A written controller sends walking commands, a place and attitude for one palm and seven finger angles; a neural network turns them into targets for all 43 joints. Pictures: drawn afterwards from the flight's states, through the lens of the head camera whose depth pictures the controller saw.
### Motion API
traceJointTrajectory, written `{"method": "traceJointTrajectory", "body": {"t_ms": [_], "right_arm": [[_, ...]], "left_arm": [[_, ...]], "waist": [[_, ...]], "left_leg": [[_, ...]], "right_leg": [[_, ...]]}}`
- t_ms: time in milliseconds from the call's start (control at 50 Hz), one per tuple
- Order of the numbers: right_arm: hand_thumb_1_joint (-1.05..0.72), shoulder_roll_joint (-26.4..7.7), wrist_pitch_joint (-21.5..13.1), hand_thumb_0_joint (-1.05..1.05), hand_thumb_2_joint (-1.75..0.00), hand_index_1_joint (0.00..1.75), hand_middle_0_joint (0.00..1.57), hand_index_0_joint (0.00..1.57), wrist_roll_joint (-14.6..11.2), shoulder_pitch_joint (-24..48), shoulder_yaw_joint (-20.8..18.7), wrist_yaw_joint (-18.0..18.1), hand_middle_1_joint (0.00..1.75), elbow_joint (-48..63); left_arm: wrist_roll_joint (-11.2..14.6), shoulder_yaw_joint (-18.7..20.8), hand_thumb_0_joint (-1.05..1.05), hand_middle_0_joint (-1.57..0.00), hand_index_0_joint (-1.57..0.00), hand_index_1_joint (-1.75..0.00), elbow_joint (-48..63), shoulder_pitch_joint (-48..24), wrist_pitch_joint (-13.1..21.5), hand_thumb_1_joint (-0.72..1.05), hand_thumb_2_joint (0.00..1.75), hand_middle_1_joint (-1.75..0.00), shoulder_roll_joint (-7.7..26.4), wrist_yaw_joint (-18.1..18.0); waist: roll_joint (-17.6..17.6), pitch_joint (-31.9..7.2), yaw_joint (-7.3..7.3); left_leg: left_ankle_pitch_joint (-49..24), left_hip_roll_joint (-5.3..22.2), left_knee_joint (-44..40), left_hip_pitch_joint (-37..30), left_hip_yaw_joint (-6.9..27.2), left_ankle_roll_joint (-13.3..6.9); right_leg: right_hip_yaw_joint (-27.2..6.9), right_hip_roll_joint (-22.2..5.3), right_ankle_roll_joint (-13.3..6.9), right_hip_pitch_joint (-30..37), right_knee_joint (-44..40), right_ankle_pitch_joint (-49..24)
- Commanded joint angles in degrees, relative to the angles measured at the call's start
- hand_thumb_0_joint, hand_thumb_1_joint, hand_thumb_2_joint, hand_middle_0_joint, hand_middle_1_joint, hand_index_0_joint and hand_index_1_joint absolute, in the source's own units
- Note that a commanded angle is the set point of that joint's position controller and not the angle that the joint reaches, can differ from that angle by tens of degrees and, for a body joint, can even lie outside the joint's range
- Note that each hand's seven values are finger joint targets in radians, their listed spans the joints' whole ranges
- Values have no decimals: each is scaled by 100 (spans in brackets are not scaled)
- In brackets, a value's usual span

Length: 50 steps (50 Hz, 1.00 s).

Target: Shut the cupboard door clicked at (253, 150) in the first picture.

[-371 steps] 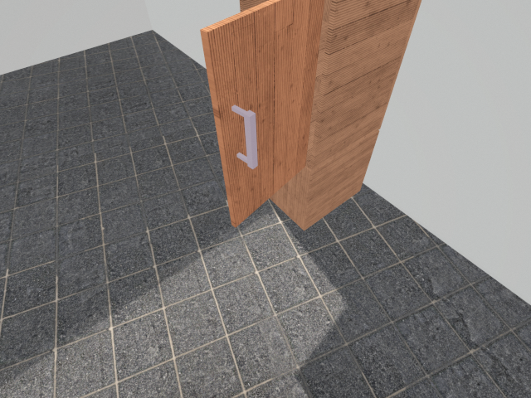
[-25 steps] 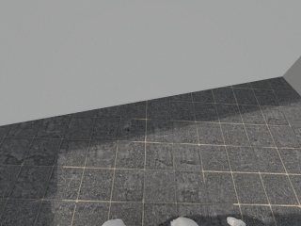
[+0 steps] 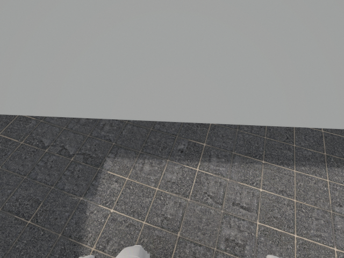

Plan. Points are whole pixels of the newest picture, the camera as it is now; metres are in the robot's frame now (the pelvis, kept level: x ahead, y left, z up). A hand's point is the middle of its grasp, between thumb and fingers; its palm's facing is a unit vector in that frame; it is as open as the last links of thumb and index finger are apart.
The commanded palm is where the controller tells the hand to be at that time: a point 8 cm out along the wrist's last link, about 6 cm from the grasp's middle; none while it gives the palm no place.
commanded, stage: walk to a spot facing it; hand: left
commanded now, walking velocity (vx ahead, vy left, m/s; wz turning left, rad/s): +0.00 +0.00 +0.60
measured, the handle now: out of the picture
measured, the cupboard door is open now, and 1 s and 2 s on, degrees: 100 100 100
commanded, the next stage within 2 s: none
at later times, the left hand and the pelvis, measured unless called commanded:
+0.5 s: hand out of the picture +0.06 +0.20 -0.15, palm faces +0.29 -0.92 -0.28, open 7.4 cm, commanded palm none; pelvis +0.02 -0.03 -0.01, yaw +18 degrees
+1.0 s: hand out of the picture +0.01 +0.25 -0.18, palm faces +0.61 -0.77 -0.21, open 7.4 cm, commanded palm none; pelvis +0.11 +0.06 +0.00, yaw +36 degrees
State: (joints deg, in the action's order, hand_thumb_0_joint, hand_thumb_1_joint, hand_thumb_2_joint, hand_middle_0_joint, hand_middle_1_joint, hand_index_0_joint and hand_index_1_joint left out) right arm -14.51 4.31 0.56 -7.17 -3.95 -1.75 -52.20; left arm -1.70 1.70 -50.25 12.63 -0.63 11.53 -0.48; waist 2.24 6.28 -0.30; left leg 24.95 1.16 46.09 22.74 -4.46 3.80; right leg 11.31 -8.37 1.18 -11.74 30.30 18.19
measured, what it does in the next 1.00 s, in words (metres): walks ahead, turning left: left foot, then right foot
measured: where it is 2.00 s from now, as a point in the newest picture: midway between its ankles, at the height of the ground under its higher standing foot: (118, 196)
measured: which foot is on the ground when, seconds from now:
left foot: up 0.00-0.06, down 0.08-0.42, up 0.44-0.82, down 0.84-1.00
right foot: down 0.00-0.06, up 0.08-0.42, down 0.44-0.84, up 0.86-1.00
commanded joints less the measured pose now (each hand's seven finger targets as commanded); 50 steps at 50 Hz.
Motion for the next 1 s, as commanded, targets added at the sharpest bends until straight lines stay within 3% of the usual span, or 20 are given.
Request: {"method": "traceJointTrajectory", "body": {"t_ms": [0,20,40,60,80,140,300,360,380,400,420,460,520,720,760,780,820,860,900,980], "right_arm": [[-90,-387,-243,0,-90,30,20,20,10,-27,-68,4,30,493],[-90,-698,-283,0,-90,30,20,20,28,-440,-151,23,30,396],[-90,-1363,-322,0,-90,30,20,20,81,-882,-327,70,30,353],[-90,-1585,-277,0,-90,30,20,20,46,-1227,-380,127,30,231],[-90,-1581,-274,0,-90,30,20,20,81,-1136,-344,166,30,222],[-90,-1140,-297,0,-90,30,20,20,94,-214,-223,257,30,446],[-90,-1100,-275,0,-90,30,20,20,112,-236,-272,233,30,415],[-90,-1061,-233,0,-90,30,20,20,67,30,-292,216,30,506],[-90,-889,-220,0,-90,30,20,20,33,121,-269,201,30,573],[-90,-457,-221,0,-90,30,20,20,-9,148,-212,161,30,687],[-90,-548,-252,0,-90,30,20,20,42,446,-198,112,30,833],[-90,-641,-198,0,-90,30,20,20,109,283,-278,27,30,720],[-90,-437,-215,0,-90,30,20,20,117,271,-188,-102,30,535],[-90,-88,-437,0,-90,30,20,20,65,952,49,-198,30,687],[-90,-233,-516,0,-90,30,20,20,102,214,3,-126,30,477],[-90,-523,-545,0,-90,30,20,20,133,-636,-79,-67,30,244],[-90,-1754,-618,0,-90,30,20,20,111,-2164,-379,110,30,-83],[-90,-1532,-587,0,-90,30,20,20,84,-1754,-302,191,30,-40],[-90,-990,-673,0,-90,30,20,20,89,-727,-143,235,30,158],[-90,-752,-801,0,-90,30,20,20,51,-593,-50,232,30,51]], "left_arm": [[62,442,0,-20,-20,-30,225,202,81,90,90,-30,1347,-73],[109,428,0,-20,-20,-30,294,93,55,90,90,-30,1242,-52],[148,341,0,-20,-20,-30,502,-12,14,90,90,-30,835,-8],[104,240,0,-20,-20,-30,703,-515,-45,90,90,-30,756,-42],[99,272,0,-20,-20,-30,776,-617,-69,90,90,-30,854,-49],[55,337,0,-20,-20,-30,453,-537,-153,90,90,-30,839,-18],[96,281,0,-20,-20,-30,450,-439,-104,90,90,-30,661,2],[114,325,0,-20,-20,-30,347,78,-32,90,90,-30,754,-16],[91,393,0,-20,-20,-30,270,405,19,90,90,-30,958,-27],[-21,530,0,-20,-20,-30,222,670,72,90,90,-30,1502,-63],[-3,519,0,-20,-20,-30,290,603,61,90,90,-30,1735,-85],[33,446,0,-20,-20,-30,427,-113,123,90,90,-30,1233,-109],[76,321,0,-20,-20,-30,288,-58,293,90,90,-30,927,-38],[-10,423,0,-20,-20,-30,-334,921,413,90,90,-30,1206,42],[17,439,0,-20,-20,-30,-375,719,430,90,90,-30,1238,75],[60,421,0,-20,-20,-30,-324,565,435,90,90,-30,1222,100],[98,258,0,-20,-20,-30,328,-168,410,90,90,-30,673,216],[81,310,0,-20,-20,-30,523,-754,374,90,90,-30,772,143],[17,329,0,-20,-20,-30,80,-276,258,90,90,-30,657,177],[4,297,0,-20,-20,-30,-76,91,147,90,90,-30,579,279]], "waist": [[846,-1000,29],[172,-1230,-233],[-1630,-1405,-476],[-1647,-1348,-624],[-1167,-1227,-562],[-1478,-672,-192],[-1155,-1005,-122],[-1063,-1060,158],[-664,-1190,335],[991,-1096,524],[1624,-743,625],[1026,-356,161],[981,-242,81],[867,-524,422],[811,-865,-11],[418,-1259,-478],[-1779,-2011,-1155],[-277,-1176,-871],[-1157,-538,-277],[-1208,-428,62]], "left_leg": [[-989,-165,-1642,-803,-240,-158],[-1974,195,-2118,-1794,210,-333],[-3871,1785,-2325,-2690,2424,-1146],[-4758,2337,-2404,-2499,2857,-1725],[-3849,2368,-2452,-2108,2681,-1889],[-2334,1435,-2714,-984,2140,-1358],[-2559,1033,-2456,-1070,2209,-1245],[-2097,773,-2098,-377,2210,-1029],[-895,426,-1727,285,2031,-784],[620,-338,-343,1672,1142,-335],[1046,-386,1183,1866,706,-177],[242,108,2191,1808,890,-207],[-536,256,2083,1724,515,-41],[-348,53,-734,730,-391,-257],[-540,-294,-1416,-562,-750,-418],[-951,-268,-1848,-1972,-626,-578],[-2111,2314,-2631,-4097,3428,-1780],[-1590,2469,-2821,-2896,3142,-1885],[-965,1711,-3191,-1533,2134,-1420],[-1481,1135,-3396,-1103,1215,-1265]], "right_leg": [[-413,-1090,-340,573,286,-3402],[-217,-956,-69,-201,1070,-2616],[6,-60,420,-1861,2432,772],[-654,134,407,-2292,3267,2054],[-1011,43,337,-2277,3611,1839],[-1192,142,327,-2022,3527,887],[-941,663,289,-1012,1512,704],[-849,808,251,205,162,-36],[-1114,515,182,1078,-780,57],[-2770,-951,-300,1892,-1775,1435],[-3827,-1992,-811,1062,-2256,1829],[-2937,-1661,-794,369,-2232,1694],[-1377,-1037,-574,659,-1869,-384],[-410,-1377,-538,1590,-1114,-2587],[40,-1179,-347,1210,-72,-3739],[346,-1023,-134,452,1191,-3682],[-207,260,382,-2980,4242,1524],[-932,-143,220,-3229,4813,1001],[-1153,-304,290,-2753,4252,306],[-950,-109,330,-2250,3314,-432]]}}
